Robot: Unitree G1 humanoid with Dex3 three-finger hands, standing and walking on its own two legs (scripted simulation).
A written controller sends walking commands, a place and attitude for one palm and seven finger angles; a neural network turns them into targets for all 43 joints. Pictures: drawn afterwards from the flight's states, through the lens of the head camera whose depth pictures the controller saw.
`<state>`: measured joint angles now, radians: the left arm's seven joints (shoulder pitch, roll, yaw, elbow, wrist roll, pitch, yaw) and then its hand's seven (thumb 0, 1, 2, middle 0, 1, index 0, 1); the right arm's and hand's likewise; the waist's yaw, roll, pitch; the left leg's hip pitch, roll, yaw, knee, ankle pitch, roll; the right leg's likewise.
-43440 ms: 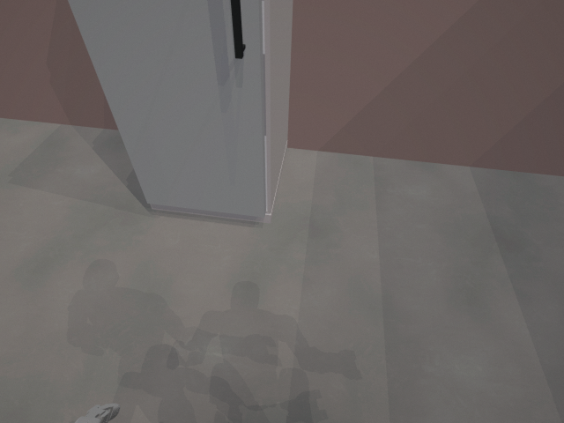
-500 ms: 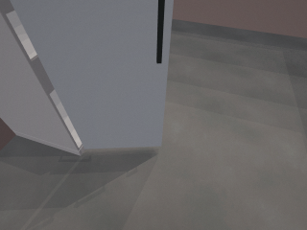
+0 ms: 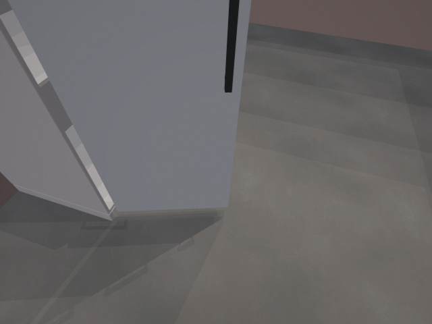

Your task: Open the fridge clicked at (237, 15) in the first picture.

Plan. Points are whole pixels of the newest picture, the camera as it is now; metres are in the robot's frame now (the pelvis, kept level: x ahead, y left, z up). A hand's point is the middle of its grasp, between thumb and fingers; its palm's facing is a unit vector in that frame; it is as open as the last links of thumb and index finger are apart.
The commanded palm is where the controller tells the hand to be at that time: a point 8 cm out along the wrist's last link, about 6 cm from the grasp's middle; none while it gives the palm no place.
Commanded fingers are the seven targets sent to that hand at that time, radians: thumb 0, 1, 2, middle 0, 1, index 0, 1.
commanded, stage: look to check the result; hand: right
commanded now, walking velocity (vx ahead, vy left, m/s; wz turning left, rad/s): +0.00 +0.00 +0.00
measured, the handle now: (232, 14) +0.71 +0.01 +0.24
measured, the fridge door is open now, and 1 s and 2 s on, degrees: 69 69 69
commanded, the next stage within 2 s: stand and wait in 0.08 s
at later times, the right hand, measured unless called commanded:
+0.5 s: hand out of the picture +0.07 -0.20 -0.17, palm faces -0.04 +0.96 -0.27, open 7.4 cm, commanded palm none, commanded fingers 0.00 -0.90 -0.90 0.20 0.30 0.20 0.30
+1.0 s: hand out of the picture +0.04 -0.19 -0.18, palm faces -0.02 +0.97 -0.24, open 7.4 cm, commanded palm none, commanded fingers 0.00 -0.90 -0.90 0.20 0.30 0.20 0.30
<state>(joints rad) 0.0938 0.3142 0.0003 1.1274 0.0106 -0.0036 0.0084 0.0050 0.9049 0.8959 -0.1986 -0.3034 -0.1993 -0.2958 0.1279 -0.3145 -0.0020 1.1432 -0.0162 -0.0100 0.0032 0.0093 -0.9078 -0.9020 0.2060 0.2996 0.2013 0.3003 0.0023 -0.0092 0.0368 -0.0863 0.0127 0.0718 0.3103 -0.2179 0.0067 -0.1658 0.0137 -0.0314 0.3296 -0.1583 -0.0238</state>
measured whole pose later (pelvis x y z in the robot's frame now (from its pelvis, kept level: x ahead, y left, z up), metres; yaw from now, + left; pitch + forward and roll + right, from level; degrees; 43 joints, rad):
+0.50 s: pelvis +0.02 +0.01 +0.00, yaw +0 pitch +0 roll +0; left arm 0.13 0.27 0.00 1.14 0.01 0.00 0.02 0.00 0.91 0.90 -0.20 -0.30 -0.20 -0.30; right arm 0.14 -0.27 0.00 1.14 -0.01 -0.01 -0.01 0.01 -0.91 -0.90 0.21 0.30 0.20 0.30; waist 0.01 0.00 0.03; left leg -0.06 -0.01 0.07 0.30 -0.23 0.03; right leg -0.14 -0.01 -0.03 0.33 -0.18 0.00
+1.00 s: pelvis +0.01 +0.02 +0.00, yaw +1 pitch -1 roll +0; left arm 0.17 0.22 0.00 1.15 0.01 0.00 0.03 0.00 0.91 0.90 -0.20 -0.30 -0.20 -0.30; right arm 0.20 -0.23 0.00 1.15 -0.01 -0.01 -0.02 0.01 -0.91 -0.90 0.20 0.30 0.20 0.30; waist 0.01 0.00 0.04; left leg -0.05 -0.01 0.07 0.30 -0.24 0.03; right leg -0.14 -0.01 -0.03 0.35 -0.19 0.00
